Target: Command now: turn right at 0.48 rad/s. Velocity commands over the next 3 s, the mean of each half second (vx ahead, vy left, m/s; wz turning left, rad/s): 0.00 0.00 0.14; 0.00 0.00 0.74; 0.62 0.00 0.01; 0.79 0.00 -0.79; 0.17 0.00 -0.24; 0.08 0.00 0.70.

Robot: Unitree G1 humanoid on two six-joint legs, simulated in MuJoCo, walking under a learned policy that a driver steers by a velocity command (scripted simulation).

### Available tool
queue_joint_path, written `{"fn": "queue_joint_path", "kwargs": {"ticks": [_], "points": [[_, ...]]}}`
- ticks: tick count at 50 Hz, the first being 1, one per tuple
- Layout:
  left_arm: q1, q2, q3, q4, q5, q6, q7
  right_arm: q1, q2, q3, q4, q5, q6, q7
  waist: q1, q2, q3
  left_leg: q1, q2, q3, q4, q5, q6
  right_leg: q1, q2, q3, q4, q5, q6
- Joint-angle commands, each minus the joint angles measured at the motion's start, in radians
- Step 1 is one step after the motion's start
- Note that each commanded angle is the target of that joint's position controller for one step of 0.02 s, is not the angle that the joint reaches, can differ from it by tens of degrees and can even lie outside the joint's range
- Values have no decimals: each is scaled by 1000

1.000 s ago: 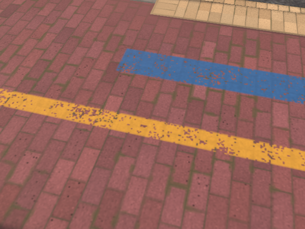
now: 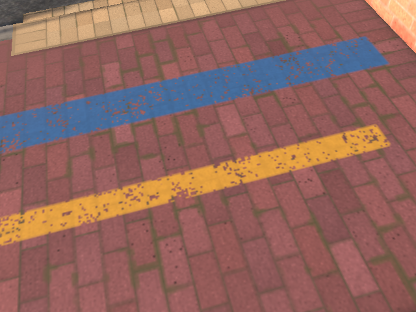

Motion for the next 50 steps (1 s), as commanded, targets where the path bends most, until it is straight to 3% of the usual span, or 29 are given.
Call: {"fn": "queue_joint_path", "kwargs": {"ticks": [1, 4, 7, 10, 12, 14, 15, 16, 17, 18, 19, 20, 21, 23, 26, 29, 33, 35, 36, 37, 38, 39, 40, 41, 43, 46, 48, 49, 50], "points": [[-31, 134, 34, -46, -1, -13, 30, -9, -108, -25, -66, -13, -11, -5, 7, -185, -115, -96, -16, -52, 40, 123, -2, 143, -224, 229, -253, 518, -160], [-4, 128, 25, -16, 2, -30, 20, 31, -81, -17, -40, -7, 1, 6, 5, -139, -143, -40, -38, -51, -29, 149, 7, 144, -215, 206, -261, 507, -153], [6, 128, 22, 2, 8, -36, 17, 10, -57, -4, -39, -7, 9, 9, 25, -160, -122, -5, -43, -55, -159, 165, 22, 141, -212, 228, -277, 347, -146], [-16, 55, -13, 19, 26, -44, 18, 25, -15, 19, -20, -4, 17, 13, 32, -182, -115, 172, -58, -28, -324, 136, 38, 48, -197, 168, -298, 218, -128], [3, 112, 1, 41, 28, -39, 28, 16, -54, 10, -35, 3, 12, 10, 36, -187, -72, 185, -85, -22, -374, 106, 61, 36, -223, 179, -262, 213, -137], [-6, 147, 13, 48, 9, -30, 42, 52, -64, 7, -37, 7, -7, 9, 3, -143, -72, 212, -84, -25, -513, 160, 94, 63, -249, 192, -185, 274, -123], [3, 149, 15, 53, 4, -30, 49, 60, -64, 9, -42, 2, -21, 7, -4, -104, -74, 246, -68, -71, -616, 247, 111, 56, -236, 180, -140, 261, -88], [6, 127, 11, 40, 6, -32, 53, 82, -110, 2, -47, -11, -33, 6, 6, 7, -90, 287, 40, -257, -696, 357, 145, 11, -166, 123, -4, 176, -40], [-38, 96, 3, -7, 13, -28, 54, 72, -232, -39, -53, 13, -36, 8, 24, 176, -40, 287, 200, -544, -726, 601, 261, -160, 31, -21, 133, -94, 35], [-74, 109, 3, -17, 27, -23, 59, 168, -245, -51, -36, 9, -36, 15, -43, 205, -63, 336, 282, -689, -776, 701, 372, -255, 64, 31, 324, -318, 49], [-61, 119, 7, -4, 25, -24, 55, 170, -210, -48, -33, 14, -34, 13, -24, 116, -76, 360, 255, -634, -761, 670, 393, -291, 36, 82, 446, -286, 60], [-58, 115, 8, 6, 15, -25, 49, 119, -174, -45, -44, 17, -27, 7, -1, 56, -69, 335, 190, -547, -747, 619, 361, -291, 11, 96, 477, -210, 72], [-60, 115, 10, 4, 12, -28, 47, 67, -152, -42, -57, 18, -20, 1, 20, 46, -68, 324, 132, -492, -744, 575, 315, -292, -6, 98, 446, -148, 82], [-66, 99, 4, 6, 19, -25, 42, 44, -136, -44, -72, 15, -13, 2, 13, 59, -112, 345, 63, -442, -726, 593, 277, -266, 2, 72, 392, -104, 109], [-91, 76, -4, -10, 13, -15, 37, 87, -159, -62, -69, 14, -5, 12, -20, 67, -130, 349, 44, -488, -721, 486, 273, -251, 14, 69, 295, -96, 125], [-126, 76, -12, -34, 16, -26, 31, 84, -199, -81, -81, 8, 8, 22, -49, 88, -142, 340, 33, -574, -728, 375, 264, -214, 39, 71, 206, -93, 104], [-69, 103, -10, -31, 8, -54, 38, 15, -218, -92, -103, 4, 12, 32, -24, 121, -152, 278, 13, -645, -713, 390, 223, -74, 56, 88, 52, -81, 69], [26, 107, -7, -9, 8, -64, 53, -48, -210, -89, -116, 11, 11, 27, 36, 124, -149, 157, -35, -644, -683, 303, 154, 122, 46, 85, -158, 17, 49], [56, 148, 4, -5, 14, -72, 64, -36, -176, -79, -117, 21, 6, 19, 42, 49, -148, 33, -96, -587, -609, 132, 96, 259, -54, 156, -271, 18, 23], [43, 251, 23, -29, 23, -69, 69, 30, -94, -62, -125, 33, 1, 14, 14, -214, -171, -125, -241, -362, -326, -77, 35, 361, -336, 452, -373, -158, -52], [-15, 262, 25, -46, 35, -61, 59, 31, -166, -76, -112, -5, 0, 7, 15, -213, -102, -193, -250, -240, -142, -81, 18, 204, -439, 564, -399, -77, -123], [-35, 192, 8, -52, 36, -61, 52, 11, -216, -90, -100, -14, 3, 12, -8, -142, -77, -141, -175, -226, -31, -10, 18, 135, -406, 462, -367, 69, -139], [-80, 139, -7, -59, 32, -64, 48, 32, -211, -92, -80, -12, 10, 21, -35, -121, -64, -101, -160, -205, 39, 51, 22, 86, -335, 336, -345, 169, -125], [-98, 118, -14, -62, 31, -69, 46, 46, -196, -87, -69, -6, 17, 30, -48, -139, -77, -85, -155, -186, 102, 94, 21, 88, -281, 253, -323, 257, -114], [-72, 107, -17, -60, 28, -77, 45, 89, -182, -74, -44, 3, 28, 34, -44, -175, -107, -70, -147, -155, 156, 108, 10, 114, -255, 164, -285, 430, -120], [33, 113, -11, -25, 21, -82, 36, -6, -155, -54, -61, 9, 36, 30, 20, -177, -109, -119, -145, -148, 87, 94, 0, 228, -268, 163, -261, 462, -141], [71, 122, -4, -5, 19, -83, 33, -32, -139, -44, -59, 9, 41, 26, 37, -191, -110, -123, -147, -159, 11, 74, -2, 275, -284, 170, -251, 460, -151], [80, 125, -2, 2, 18, -83, 31, -40, -131, -40, -57, 9, 41, 23, 39, -196, -111, -107, -146, -159, -33, 62, -1, 281, -290, 171, -248, 454, -154], [113, 137, 5, 13, 22, -83, 25, -36, -130, -35, -52, 4, 40, 24, 51, -205, -143, -79, -139, -148, -86, 60, 10, 291, -290, 181, -283, 219, -151]]}}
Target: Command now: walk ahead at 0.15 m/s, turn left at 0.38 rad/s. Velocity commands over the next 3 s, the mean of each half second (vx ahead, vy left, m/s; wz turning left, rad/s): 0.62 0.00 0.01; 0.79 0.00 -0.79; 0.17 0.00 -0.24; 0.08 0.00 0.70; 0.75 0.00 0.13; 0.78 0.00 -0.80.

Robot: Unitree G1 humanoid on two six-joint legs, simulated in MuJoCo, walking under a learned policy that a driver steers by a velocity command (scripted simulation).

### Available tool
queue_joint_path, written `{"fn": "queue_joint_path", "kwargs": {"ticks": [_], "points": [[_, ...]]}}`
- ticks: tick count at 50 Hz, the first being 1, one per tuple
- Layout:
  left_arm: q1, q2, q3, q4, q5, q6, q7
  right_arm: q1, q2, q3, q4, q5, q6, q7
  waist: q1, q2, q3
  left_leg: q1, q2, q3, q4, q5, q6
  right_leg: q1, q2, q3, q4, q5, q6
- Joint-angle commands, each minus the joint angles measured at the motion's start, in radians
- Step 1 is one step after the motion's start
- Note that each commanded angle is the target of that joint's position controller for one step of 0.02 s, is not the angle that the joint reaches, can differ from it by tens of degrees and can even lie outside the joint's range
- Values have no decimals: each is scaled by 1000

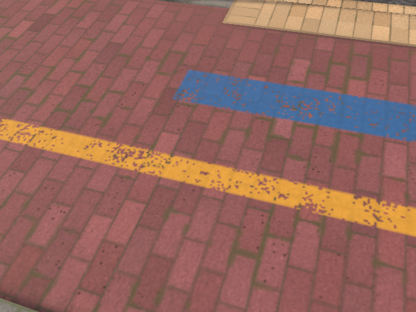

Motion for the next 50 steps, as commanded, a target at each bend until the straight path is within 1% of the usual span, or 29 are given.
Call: {"fn": "queue_joint_path", "kwargs": {"ticks": [1, 3, 6, 9, 10, 11, 12, 13, 16, 18, 20, 22, 25, 29, 31, 33, 35, 36, 37, 38, 39, 40, 41, 42, 44, 45, 46, 48, 50], "points": [[79, 180, 58, -22, 3, -12, -12, -26, -69, -5, -62, -9, -11, 2, 33, -219, -114, -72, 4, 28, -131, -26, 19, 196, -240, 270, -171, -154, -153], [97, 194, 65, 2, 3, -13, -26, -74, -59, 6, -66, -19, -18, 12, 46, -236, -47, -43, 18, 58, -243, -38, 42, 135, -261, 318, -247, -393, -144], [106, 204, 77, 38, 2, -18, -34, -106, -29, 29, -62, -18, -46, 18, 35, -198, 1, 81, 32, 115, -411, -59, 84, 42, -258, 278, -246, -352, -134], [52, 192, 83, 52, -25, -4, -30, 30, 8, 45, 5, -18, -76, 4, -62, -133, 12, 426, 13, 200, -689, 144, 144, -193, -188, 161, -138, -328, -102], [-2, 146, 71, 31, -20, -8, -29, 168, -24, 35, 56, -24, -87, -5, -127, -47, -15, 656, 54, 120, -688, 81, 170, -395, -142, 102, 15, -321, -67], [-56, 35, 38, -15, -7, -17, -37, 293, -85, 26, 78, -33, -101, -14, -181, 178, -81, 771, 319, -232, -809, -236, 202, -558, -40, -16, 401, -367, -24], [-126, 79, 43, -75, 0, -27, -39, 254, -188, -7, 58, -16, -105, -30, -181, 142, 20, 679, 457, -492, -891, -340, 306, -769, 10, 32, 491, -278, -2], [-184, 138, 57, -89, 4, -36, -45, 225, -153, -6, 68, -14, -109, -39, -171, 57, 70, 626, 433, -448, -894, -321, 319, -792, -55, 110, 529, -183, 10], [-67, 158, 70, -20, -5, -37, -72, 103, -69, 20, 46, -20, -150, -38, -74, 74, 39, 509, 288, -177, -927, -63, 238, -604, -30, 131, 497, -18, 46], [-59, 145, 73, -3, -5, -24, -83, 104, -60, 18, 61, -19, -176, -35, -57, 74, 50, 428, 259, -59, -946, 73, 215, -523, 3, 151, 512, 89, 49], [-42, 140, 78, 21, -2, -14, -89, 136, -70, 10, 80, -39, -201, -32, -51, 76, 38, 415, 275, 13, -934, 196, 216, -490, -2, 135, 584, 204, 32], [-63, 161, 91, 26, -6, -14, -91, 185, -57, 9, 100, -40, -215, -27, -57, 21, 55, 468, 258, 53, -917, 186, 210, -558, -6, 153, 532, 259, 13], [-123, 146, 98, 24, 15, -26, -99, 277, -42, 5, 165, -39, -240, -44, -77, 18, 109, 637, 300, 89, -843, 290, 183, -724, -28, 195, 482, 319, -25], [-225, 105, 80, -2, 6, -40, -144, 256, -16, 20, 195, -40, -261, -66, -82, -51, 160, 481, 267, 233, -849, 219, 155, -499, -62, 63, 204, 608, -56], [-275, 79, 63, 9, 27, -52, -141, 305, -22, 27, 222, -31, -260, -76, -120, -81, 191, 528, 261, 284, -786, 322, 131, -471, -48, 3, 81, 653, -77], [-308, 77, 53, 18, 53, -55, -122, 354, -42, 32, 251, -17, -253, -88, -136, -67, 195, 617, 259, 316, -668, 664, 101, -439, 4, -81, -4, 611, -89], [-148, 92, 56, 77, 73, -54, -101, 390, -66, 38, 280, -17, -225, -109, -63, -29, 98, 666, 272, 343, -361, 1088, 81, -264, 60, -139, -11, 524, -116], [20, 99, 63, 135, 65, -49, -90, 395, -56, 45, 295, -16, -202, -115, 19, 17, 5, 607, 284, 340, -140, 1188, 81, -63, 68, -150, 23, 510, -135], [315, 140, 93, 225, 29, -42, -78, 337, -61, 40, 286, -32, -194, -110, 165, 12, -150, 482, 276, 323, 199, 1249, 82, 273, 53, -76, 36, 537, -161], [438, 219, 125, 267, 38, -48, -59, 197, -73, 26, 256, -22, -191, -80, 262, -137, -114, 112, 113, 350, 751, 521, 69, 516, -1, 4, -58, 491, -266], [455, 364, 152, 291, 32, -43, -51, 155, 39, 57, 163, -23, -211, -75, 176, -353, -167, -470, 72, 198, 1061, -365, 61, 940, -183, 178, 372, 808, -315], [500, 334, 136, 279, 6, -52, -43, 125, 30, 67, 118, 5, -223, -78, 186, -157, -331, -531, 122, 88, 984, -252, 53, 993, -295, 356, 308, 1198, -376], [437, 331, 145, 264, 2, -43, -17, 93, -32, 70, 39, 10, -227, -69, 159, -77, -403, -657, 121, 25, 821, -159, 27, 1028, -350, 606, 127, 666, -472], [324, 289, 138, 259, -6, -27, 1, 44, -46, 73, 63, -37, -231, -61, 101, 52, -222, -617, 167, 44, 670, -132, 29, 741, -316, 632, -28, 436, -422], [215, 239, 103, 218, -1, -39, -5, 121, -48, 68, 88, -79, -195, -41, -32, 148, -1, -453, 201, 51, 528, -170, 2, 262, -339, 572, -31, 630, -411], [91, 210, 91, 187, -19, -58, -8, 21, -49, 63, 37, -45, -182, -41, -91, 162, 151, -253, 239, 22, 147, -56, -37, -124, -245, 439, -148, 649, -313], [19, 231, 91, 179, -11, -73, -15, 5, -11, 73, 18, -49, -183, -41, -120, 104, 178, -15, 210, 57, -83, 49, -43, -346, -140, 361, -167, 683, -267], [-34, 213, 101, 177, -3, -91, -24, 152, 30, 78, 75, -20, -191, -32, -141, -70, 10, 335, 96, 132, -309, 419, -7, -382, 36, 228, -23, 651, -177], [-24, 179, 103, 183, -35, -94, -32, 276, 22, 61, 134, -12, -194, -44, -148, -74, -128, 472, 38, 165, -409, 626, 15, -274, 72, 206, 116, 559, -118]]}}
Over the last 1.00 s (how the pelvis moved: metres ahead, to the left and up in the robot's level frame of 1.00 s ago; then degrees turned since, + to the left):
0.00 -0.05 0.01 31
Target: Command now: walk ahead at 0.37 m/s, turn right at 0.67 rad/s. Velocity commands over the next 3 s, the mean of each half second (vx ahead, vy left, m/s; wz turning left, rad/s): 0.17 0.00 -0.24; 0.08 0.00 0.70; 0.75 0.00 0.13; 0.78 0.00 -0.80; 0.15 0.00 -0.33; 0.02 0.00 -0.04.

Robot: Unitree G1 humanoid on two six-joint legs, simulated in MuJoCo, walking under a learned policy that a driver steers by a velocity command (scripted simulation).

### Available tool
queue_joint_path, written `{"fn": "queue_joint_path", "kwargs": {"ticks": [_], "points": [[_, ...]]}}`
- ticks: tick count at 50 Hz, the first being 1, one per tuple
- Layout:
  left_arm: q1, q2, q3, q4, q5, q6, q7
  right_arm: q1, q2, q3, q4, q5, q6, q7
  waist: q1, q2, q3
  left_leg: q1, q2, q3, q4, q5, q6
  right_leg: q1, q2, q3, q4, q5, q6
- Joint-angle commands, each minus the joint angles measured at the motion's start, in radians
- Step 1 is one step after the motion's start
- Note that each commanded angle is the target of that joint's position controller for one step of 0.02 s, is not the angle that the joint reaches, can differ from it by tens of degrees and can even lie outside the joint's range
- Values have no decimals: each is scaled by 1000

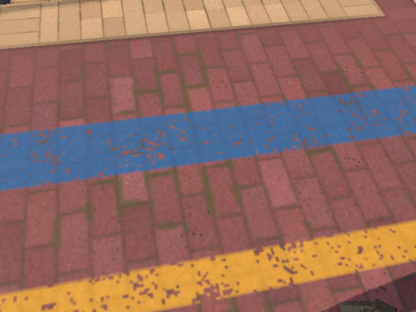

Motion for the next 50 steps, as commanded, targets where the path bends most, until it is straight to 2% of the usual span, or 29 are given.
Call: {"fn": "queue_joint_path", "kwargs": {"ticks": [1, 2, 3, 4, 5, 6, 7, 9, 12, 14, 19, 20, 21, 22, 23, 24, 26, 28, 34, 38, 39, 40, 41, 42, 43, 44, 46, 47, 50], "points": [[-183, 166, 46, -113, -35, -34, 0, 444, -131, -55, 119, -1, 8, -16, -187, -1, -257, 742, -150, 184, -165, 325, 19, -350, -103, 55, 122, 771, -16], [-178, 149, 39, -106, -36, -26, 4, 502, -160, -66, 135, -19, 0, -19, -223, 11, -269, 764, -115, 161, -190, 355, 36, -319, -93, 52, 315, 718, 17], [-141, 105, 34, -114, -43, -16, 17, 562, -247, -85, 131, -30, -13, -20, -244, 153, -289, 783, 92, -15, -230, 890, 109, -348, 24, -28, 700, 247, 62], [71, 32, 28, -138, -48, -6, 29, 470, -271, -80, 101, -20, -6, -8, -70, 356, -391, 806, 347, -433, -292, 1293, 245, -427, 107, 1, 931, -246, 77], [177, 36, 21, -84, 2, 15, 42, 364, -231, -78, 66, 10, 6, 10, -13, 220, -392, 775, 361, -481, -253, 1144, 296, -466, 15, 65, 1000, -204, 79], [162, 36, 15, -80, 11, 35, 41, 265, -205, -83, 44, 21, 14, 7, 8, 203, -386, 692, 372, -480, -287, 688, 341, -511, -44, 35, 1030, -158, 87], [62, 65, 15, -92, 33, 51, 30, 187, -143, -68, 24, 16, 31, -3, -5, 123, -303, 531, 276, -419, -367, 353, 314, -481, -101, 7, 939, -107, 97], [-61, 73, 16, -127, 28, 76, 5, 184, -131, -65, 52, -14, 46, -13, -25, 113, -209, 370, 166, -204, -412, 241, 265, -409, -124, -2, 761, -65, 103], [-97, 21, -10, -132, 12, 89, 2, 221, -148, -75, 101, -12, 46, -6, -16, 116, -214, 321, 127, -56, -422, 462, 247, -284, -124, -54, 488, -38, 101], [-109, 17, -22, -126, 7, 89, 7, 210, -143, -75, 110, -6, 48, 2, -19, 137, -261, 347, 131, -25, -419, 486, 243, -219, -137, -72, 356, 18, 94], [-143, 24, -36, -108, 17, 84, 12, 164, -140, -74, 119, 14, 91, 8, -7, 125, -239, 248, 100, -20, -406, -20, 188, -11, -148, -109, -8, 162, 66], [-156, 22, -44, -108, 32, 76, 19, 203, -94, -58, 133, 10, 98, 10, -19, 55, -207, 176, 65, -27, -394, -152, 136, 51, -214, -12, -152, 170, 55], [-171, 103, -34, -120, 48, 61, 32, 271, -33, -45, 135, 23, 100, 17, -56, -154, -189, 135, -53, 59, -254, -296, 79, 38, -438, 244, -300, 89, 19], [-231, 144, -22, -136, 31, 56, 39, 254, -80, -60, 133, 33, 112, 6, -48, -200, -139, 273, -116, 110, -141, -390, 72, -235, -535, 278, -351, 28, -59], [-273, 137, -20, -138, 26, 51, 45, 228, -124, -78, 132, 31, 120, 5, -61, -157, -90, 309, -109, 95, -31, -373, 75, -284, -491, 222, -335, 48, -79], [-279, 130, -17, -133, 20, 48, 54, 223, -131, -90, 129, 27, 125, 5, -64, -151, -69, 249, -127, 111, 72, -378, 79, -255, -475, 176, -316, 162, -90], [-261, 101, -18, -134, 9, 47, 73, 259, -128, -106, 145, 11, 133, 2, -70, -113, -112, 162, -116, 120, 244, -395, 64, -117, -466, 87, -254, 470, -108], [-232, 76, -17, -130, 5, 47, 82, 255, -103, -110, 141, 11, 136, 2, -62, -74, -160, 119, -99, 132, 291, -403, 39, -5, -472, 16, -194, 677, -118], [-215, 112, 10, -119, 17, 62, 76, 148, -72, -104, 62, 29, 158, 28, -13, -165, -197, 226, -88, 199, 34, -385, 34, 29, -492, -98, -129, 641, -78], [-245, 149, 33, -131, 17, 69, 58, 191, -85, -112, 42, 30, 157, 42, -58, -138, -215, 402, -112, 251, -187, -259, 85, -62, -520, -166, -8, 500, 3], [-223, 142, 36, -124, 20, 71, 52, 218, -111, -121, 50, 23, 148, 36, -76, -54, -207, 492, -108, 178, -308, -159, 106, -151, -487, -215, 106, 333, 68], [-201, 97, 29, -146, 22, 78, 42, 236, -230, -147, 42, 8, 135, 23, -70, 223, -175, 587, 100, -159, -455, 62, 164, -379, -365, -300, 377, -58, 146], [-341, 53, 9, -238, 22, 91, 52, 315, -356, -177, 43, 5, 131, 24, -118, 322, -153, 584, 284, -463, -445, 450, 333, -600, -190, -179, 528, -303, 179], [-361, 69, 5, -236, 22, 97, 58, 353, -321, -178, 56, 12, 133, 18, -129, 159, -171, 624, 260, -401, -425, 452, 373, -621, -224, -72, 625, -261, 170], [-332, 70, 5, -219, 6, 93, 56, 292, -278, -166, 47, 16, 138, 8, -93, 116, -139, 600, 198, -316, -408, 399, 350, -625, -238, -49, 641, -165, 162], [-311, 81, 6, -202, 0, 82, 52, 212, -246, -157, 26, 18, 147, -1, -57, 95, -126, 581, 123, -246, -406, 337, 303, -612, -253, -35, 610, -64, 158], [-283, 124, 17, -186, 40, 72, 28, 192, -203, -146, 5, 26, 153, 3, -59, 121, -201, 598, 50, -260, -493, -154, 282, -571, -251, -36, 579, 42, 155], [-294, 126, 18, -187, 44, 73, 16, 208, -202, -145, 4, 25, 149, 11, -70, 116, -195, 597, 40, -300, -540, -391, 283, -582, -243, -33, 555, 70, 154], [-341, 122, 18, -196, 38, 60, 2, 264, -228, -150, 27, 23, 123, 20, -86, 103, -135, 618, 46, -366, -599, -522, 284, -633, -227, -29, 430, 141, 169]]}}
Over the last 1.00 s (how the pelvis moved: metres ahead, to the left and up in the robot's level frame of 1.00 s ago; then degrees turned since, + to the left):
0.56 -0.07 -0.18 -31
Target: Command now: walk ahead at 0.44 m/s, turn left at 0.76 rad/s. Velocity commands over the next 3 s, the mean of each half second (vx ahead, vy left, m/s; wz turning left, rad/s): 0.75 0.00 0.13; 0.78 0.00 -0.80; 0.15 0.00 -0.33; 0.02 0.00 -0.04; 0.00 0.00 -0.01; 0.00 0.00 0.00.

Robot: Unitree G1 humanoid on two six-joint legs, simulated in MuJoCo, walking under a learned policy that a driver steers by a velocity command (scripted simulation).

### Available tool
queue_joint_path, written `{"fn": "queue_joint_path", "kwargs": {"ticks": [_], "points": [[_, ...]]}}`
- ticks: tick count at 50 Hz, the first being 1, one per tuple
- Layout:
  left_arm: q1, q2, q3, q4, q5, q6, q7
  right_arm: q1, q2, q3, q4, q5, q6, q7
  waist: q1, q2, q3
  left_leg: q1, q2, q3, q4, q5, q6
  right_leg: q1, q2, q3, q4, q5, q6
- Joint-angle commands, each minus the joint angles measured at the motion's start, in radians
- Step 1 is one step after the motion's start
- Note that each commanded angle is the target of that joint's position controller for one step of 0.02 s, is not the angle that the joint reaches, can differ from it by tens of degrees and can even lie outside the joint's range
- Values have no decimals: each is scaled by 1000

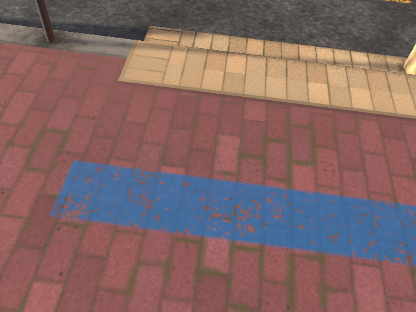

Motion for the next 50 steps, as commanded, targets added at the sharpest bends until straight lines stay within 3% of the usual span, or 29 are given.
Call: {"fn": "queue_joint_path", "kwargs": {"ticks": [1, 9, 15, 16, 17, 18, 19, 20, 21, 22, 23, 24, 25, 26, 28, 32, 34, 37, 39, 40, 41, 42, 43, 44, 45, 46, 47, 48, 50], "points": [[-97, 89, 19, -75, 3, -33, -12, 67, -159, -36, -29, -1, -36, -1, -37, 137, -23, 188, 250, -386, -264, -340, 123, -209, -4, 22, -102, 98, 10], [-208, 74, 7, -110, -8, -72, -30, 143, -149, -22, 13, -7, -93, -1, -89, 147, 39, 146, 264, -371, -281, -244, 126, -167, -8, -15, -334, 205, 8], [-249, 92, 1, -175, -23, -88, -48, 154, -174, -25, 22, -15, -124, -3, -93, 148, 85, 178, 328, -336, -322, -182, 125, -95, -17, -54, -442, 149, -73], [-230, 94, 2, -180, -23, -88, -49, 156, -172, -23, 29, -16, -127, -6, -82, 147, 92, 183, 335, -302, -327, -119, 116, -55, -13, -68, -460, 132, -96], [-178, 95, 4, -174, -25, -87, -47, 139, -172, -21, 33, -17, -131, -7, -49, 145, 80, 167, 330, -244, -297, 63, 98, 41, 12, -91, -488, 111, -123], [-77, 102, 12, -153, -26, -85, -39, 122, -177, -18, 39, -18, -135, -9, 8, 131, 25, 146, 315, -176, -193, 376, 78, 198, 60, -123, -502, 95, -149], [114, 129, 29, -91, -24, -88, -26, 109, -167, -14, 44, -22, -135, -11, 100, 67, -78, 85, 261, -71, 59, 652, 50, 440, 105, -134, -505, 68, -176], [360, 191, 51, -35, -18, -95, -12, 65, -153, -4, 22, -28, -139, -13, 219, -28, -214, -113, 199, 15, 411, 633, 16, 731, 1, 40, -520, -95, -228], [435, 280, 67, -14, 0, -102, -12, 63, -42, 26, -32, -18, -152, -5, 178, -289, -255, -458, 46, 93, 754, -38, -44, 896, -234, 594, -720, -565, -314], [316, 196, 44, -30, -24, -101, -29, 5, -72, 28, -46, -45, -161, -3, 122, -175, -136, -617, 38, -9, 854, -141, -28, 793, -266, 861, -841, -578, -318], [231, 176, 43, -51, -25, -98, -34, -44, -102, 26, -57, -50, -166, 5, 90, -57, -59, -657, 110, -16, 877, -54, -23, 714, -250, 711, -796, -464, -325], [227, 165, 45, -54, -29, -100, -34, -57, -109, 30, -57, -56, -174, 12, 80, 9, -48, -617, 148, -11, 842, -8, -34, 635, -212, 605, -803, -338, -332], [221, 144, 38, -51, -30, -101, -28, -63, -102, 33, -60, -66, -173, 16, 53, 31, -15, -578, 171, -4, 786, 5, -50, 546, -167, 535, -832, -267, -322], [221, 124, 30, -40, -32, -106, -21, -67, -92, 41, -73, -78, -161, 21, 27, 6, 9, -555, 183, 5, 746, 3, -76, 483, -129, 499, -854, -223, -324], [246, 117, 27, -24, -47, -119, -14, -110, -81, 51, -98, -81, -134, 28, 17, -12, 50, -558, 195, 37, 689, -7, -115, 411, -82, 443, -887, -135, -335], [296, 127, 37, -20, -45, -131, -8, -341, -63, 77, -197, -54, -121, 40, 60, 8, 115, -502, 167, 112, 398, 143, -172, 290, -23, 369, -943, 143, -329], [329, 136, 44, -10, -50, -132, -7, -407, -40, 91, -227, -41, -125, 46, 87, -19, 97, -396, 136, 130, 254, 248, -169, 281, -9, 351, -928, 349, -298], [346, 154, 50, -1, -63, -132, 1, -424, -57, 89, -250, -27, -126, 35, 88, -28, 43, -268, 107, 117, 142, 312, -140, 376, -40, 362, -870, 621, -260], [336, 178, 54, 2, -60, -128, 7, -310, -104, 70, -221, -29, -127, 13, 33, -17, -48, -55, 53, 119, 83, 226, -115, 424, -18, 339, -683, 941, -198], [330, 208, 62, 6, -54, -126, 5, -175, -140, 54, -191, -25, -133, -6, -32, -27, -135, 112, 42, 118, 69, 196, -104, 420, 7, 331, -482, 1043, -162], [283, 203, 63, -7, -60, -131, 0, -4, -178, 38, -154, -33, -144, -28, -122, -38, -208, 337, 126, 55, 51, 242, -86, 303, 59, 330, -249, 939, -130], [280, 78, 36, -43, -67, -138, 5, 173, -246, 17, -127, -67, -150, -51, -150, 101, -348, 577, 390, -127, 98, 311, -52, 154, 117, 236, 64, 347, -125], [413, 18, 14, -93, -125, -119, 28, 154, -296, 0, -135, -68, -142, -36, -69, 407, -596, 825, 725, -580, 102, 609, 106, -83, 212, 110, 418, -322, -94], [341, 139, 33, -69, -70, -93, 40, 99, -204, 2, -153, -44, -122, -30, -78, 186, -546, 690, 626, -483, 105, 618, 97, -132, 98, 72, 440, -202, -107], [223, 146, 42, -82, -52, -83, 31, 44, -100, 34, -149, -40, -122, -30, -86, 140, -377, 542, 557, -296, 87, 698, 70, -155, 68, 51, 382, -127, -100], [189, 116, 40, -89, -41, -73, 18, 17, -52, 49, -130, -48, -122, -30, -60, 100, -241, 417, 507, -189, 44, 720, 47, -183, 35, 39, 338, -99, -91], [153, 92, 38, -101, -25, -58, 2, 16, -44, 52, -114, -44, -125, -36, -47, 140, -171, 341, 476, -121, 9, 693, 36, -201, 5, 43, 297, -92, -82], [151, 65, 34, -109, -21, -35, -12, 16, -52, 50, -100, -37, -126, -36, -29, 159, -107, 235, 466, -66, -38, 671, 31, -176, 2, 26, 287, -103, -71], [127, 22, 23, -150, -15, -16, -31, 0, -63, 46, -81, -18, -142, -25, 15, 159, -62, 118, 466, -16, -93, 723, 46, -143, -3, 28, 183, -91, -66]]}}
Over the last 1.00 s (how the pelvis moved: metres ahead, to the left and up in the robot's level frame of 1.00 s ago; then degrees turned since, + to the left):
0.16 0.10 0.02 21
